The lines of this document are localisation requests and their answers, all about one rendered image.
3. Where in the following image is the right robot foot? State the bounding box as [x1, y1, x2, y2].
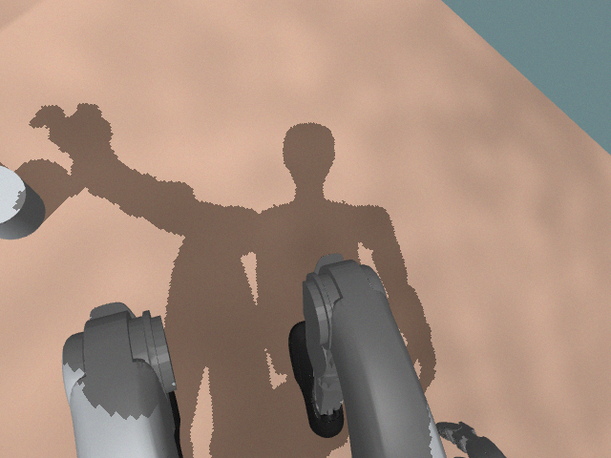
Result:
[288, 321, 344, 438]

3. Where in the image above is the right robot hand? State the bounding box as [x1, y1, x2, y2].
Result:
[436, 422, 506, 458]

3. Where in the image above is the mug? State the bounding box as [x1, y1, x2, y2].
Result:
[0, 166, 46, 239]

